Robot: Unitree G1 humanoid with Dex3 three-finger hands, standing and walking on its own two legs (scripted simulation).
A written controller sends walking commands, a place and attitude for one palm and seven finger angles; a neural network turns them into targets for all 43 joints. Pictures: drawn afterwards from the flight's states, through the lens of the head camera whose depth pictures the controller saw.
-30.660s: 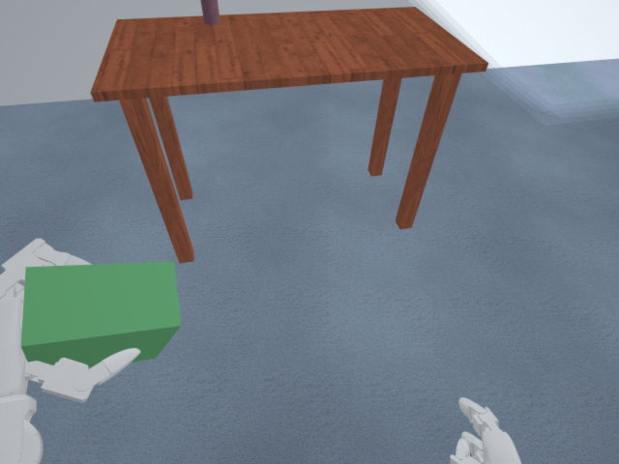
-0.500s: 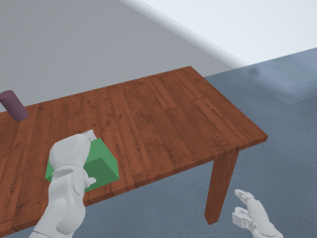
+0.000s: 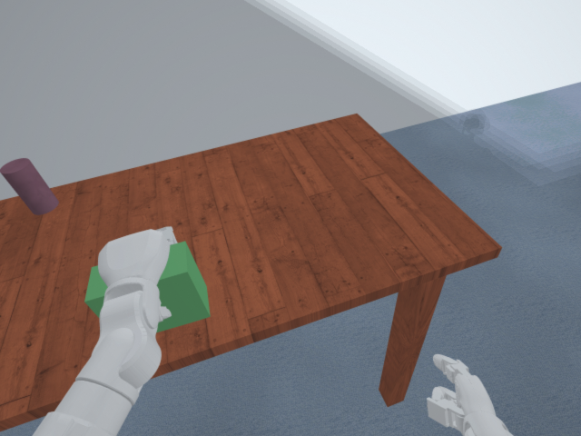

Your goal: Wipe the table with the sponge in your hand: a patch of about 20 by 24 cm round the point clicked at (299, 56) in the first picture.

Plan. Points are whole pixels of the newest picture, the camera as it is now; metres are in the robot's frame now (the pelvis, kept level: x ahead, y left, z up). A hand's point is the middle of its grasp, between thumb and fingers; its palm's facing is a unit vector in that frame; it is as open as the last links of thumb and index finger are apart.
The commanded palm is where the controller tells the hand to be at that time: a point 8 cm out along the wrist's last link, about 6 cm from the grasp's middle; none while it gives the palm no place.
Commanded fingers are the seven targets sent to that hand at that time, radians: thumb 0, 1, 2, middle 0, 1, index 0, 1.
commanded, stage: wipe forward along the middle lane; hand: left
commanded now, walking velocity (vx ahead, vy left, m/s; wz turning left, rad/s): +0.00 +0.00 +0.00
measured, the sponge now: (158, 299) +0.29 +0.25 +0.04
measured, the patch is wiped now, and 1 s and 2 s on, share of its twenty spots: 1.00 1.00 1.00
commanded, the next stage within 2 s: slide back across to the first lane in 1.20 s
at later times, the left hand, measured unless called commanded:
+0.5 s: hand (150, 257) +0.34 +0.27 +0.08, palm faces -0.03 -0.04 -1.00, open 10.1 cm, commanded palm +0.32 +0.27 +0.11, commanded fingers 0.00 0.10 1.30 -1.20 -1.60 -1.20 -1.60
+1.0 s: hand (151, 227) +0.40 +0.30 +0.08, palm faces -0.08 -0.02 -1.00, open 10.1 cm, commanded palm +0.38 +0.30 +0.11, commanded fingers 0.00 0.10 1.30 -1.20 -1.60 -1.20 -1.60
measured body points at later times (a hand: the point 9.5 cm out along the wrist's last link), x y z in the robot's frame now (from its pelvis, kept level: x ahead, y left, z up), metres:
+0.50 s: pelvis -0.01 -0.01 +0.00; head -0.01 -0.05 +0.45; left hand +0.33 +0.27 +0.14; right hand +0.18 -0.25 -0.11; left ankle -0.01 +0.12 -0.74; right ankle +0.01 -0.07 -0.74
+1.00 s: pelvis +0.00 +0.00 +0.00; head +0.02 -0.02 +0.45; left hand +0.40 +0.29 +0.14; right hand +0.12 -0.26 -0.13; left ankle -0.01 +0.12 -0.74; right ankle +0.01 -0.07 -0.74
